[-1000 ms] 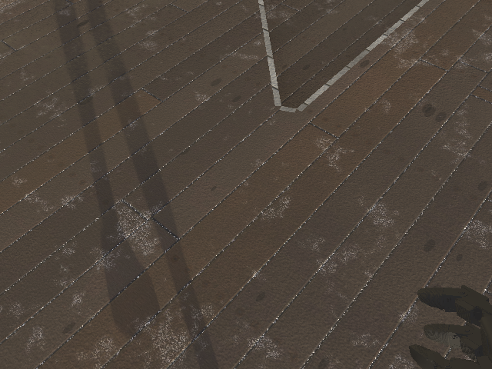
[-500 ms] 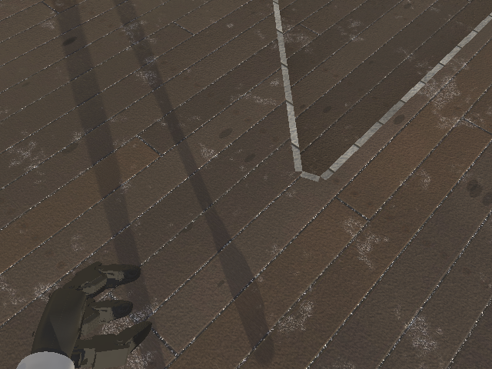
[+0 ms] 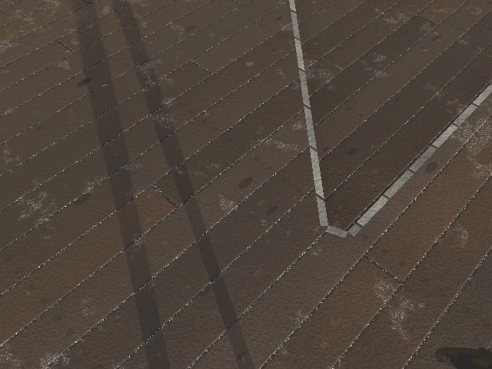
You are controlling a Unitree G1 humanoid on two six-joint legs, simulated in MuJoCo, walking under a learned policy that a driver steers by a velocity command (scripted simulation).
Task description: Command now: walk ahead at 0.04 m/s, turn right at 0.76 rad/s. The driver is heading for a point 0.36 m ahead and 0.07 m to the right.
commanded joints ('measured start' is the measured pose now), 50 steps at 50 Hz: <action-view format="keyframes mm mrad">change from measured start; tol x16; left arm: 1 7 89 23 -82 -7 1 12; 23 -76 100 20 -208 2 44 -56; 26 8 297 62 -199 27 28 -14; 31 -168 38 -34 -133 46 -40 -20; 50 -210 145 39 -40 12 -35 -24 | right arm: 1 115 -170 -58 -34 -7 -18 -5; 6 -86 -98 -29 -92 -27 -13 -19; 32 182 -142 -56 75 10 31 14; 50 137 -100 -62 -121 23 93 57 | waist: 1 -71 -33 -210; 2 -41 260 -174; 23 -62 156 -159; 26 -60 -370 -255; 29 -29 -111 -247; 50 -67 -105 -148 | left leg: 1 332 203 -85 -204 67 99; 3 171 446 -345 -292 54 266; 9 162 292 33 -250 224 241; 22 296 420 264 -134 499 222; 25 -24 293 384 211 212 54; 26 -342 160 392 493 -405 -39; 28 -313 179 197 686 -370 -26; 33 -122 145 161 556 -93 -62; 40 -269 197 181 492 -123 -74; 50 -88 168 300 188 -116 29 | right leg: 1 -86 -102 181 72 -559 -31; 3 -250 -73 -86 520 -506 49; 8 -300 -160 -225 867 -310 118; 13 -378 -277 -294 675 -278 169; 23 -3 -254 -415 176 -234 27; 25 400 -302 -243 -32 229 -78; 26 530 -602 110 18 591 -277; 32 176 -433 -320 -68 334 -200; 40 248 -541 -314 -153 28 -238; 50 321 -577 -487 4 335 -164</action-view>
